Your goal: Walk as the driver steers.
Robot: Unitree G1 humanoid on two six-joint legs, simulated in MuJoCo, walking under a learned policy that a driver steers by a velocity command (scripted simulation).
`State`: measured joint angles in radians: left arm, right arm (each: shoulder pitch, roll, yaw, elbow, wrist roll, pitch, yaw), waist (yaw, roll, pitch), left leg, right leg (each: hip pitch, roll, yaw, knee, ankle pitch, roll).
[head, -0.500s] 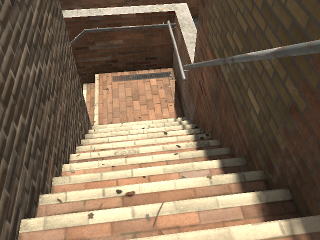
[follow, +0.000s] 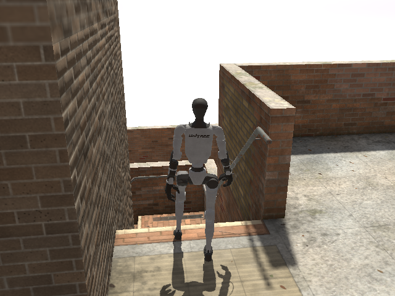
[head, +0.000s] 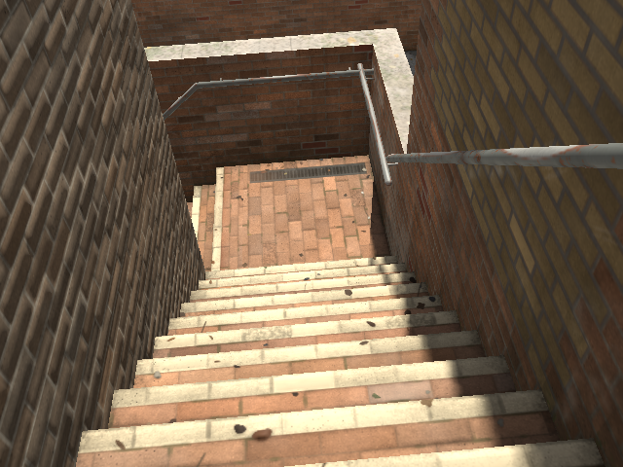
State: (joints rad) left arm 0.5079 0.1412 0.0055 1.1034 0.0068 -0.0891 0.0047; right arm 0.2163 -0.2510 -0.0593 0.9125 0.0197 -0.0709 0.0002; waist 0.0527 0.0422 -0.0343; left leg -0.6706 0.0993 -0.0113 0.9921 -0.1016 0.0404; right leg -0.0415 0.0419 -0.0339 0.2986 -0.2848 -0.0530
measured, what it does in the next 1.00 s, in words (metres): walks ahead: left foot, then right foot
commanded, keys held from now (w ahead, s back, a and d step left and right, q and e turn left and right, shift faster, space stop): w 1.00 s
